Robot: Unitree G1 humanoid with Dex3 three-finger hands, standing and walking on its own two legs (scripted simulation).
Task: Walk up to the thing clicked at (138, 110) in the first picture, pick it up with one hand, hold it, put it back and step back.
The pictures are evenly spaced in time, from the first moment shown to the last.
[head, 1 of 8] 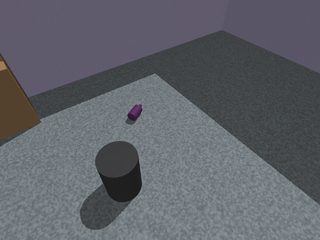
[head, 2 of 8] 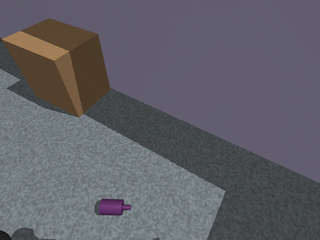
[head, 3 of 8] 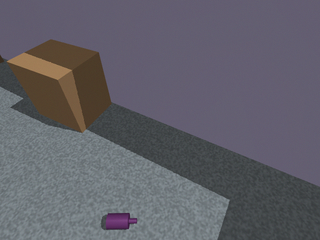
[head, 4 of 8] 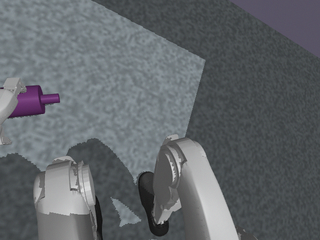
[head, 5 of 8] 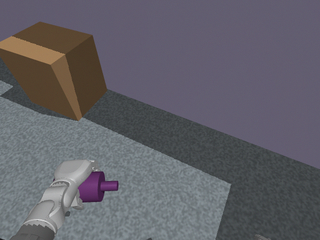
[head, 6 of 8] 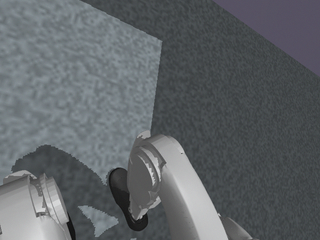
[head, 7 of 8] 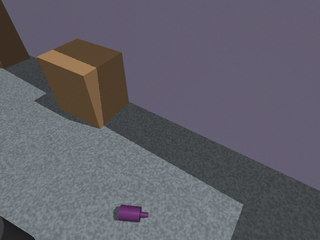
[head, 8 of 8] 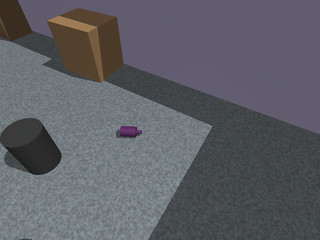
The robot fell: no
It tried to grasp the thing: yes
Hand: left
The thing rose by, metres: 0.68
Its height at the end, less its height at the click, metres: +0.00
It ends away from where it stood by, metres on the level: 0.01
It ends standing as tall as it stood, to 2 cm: yes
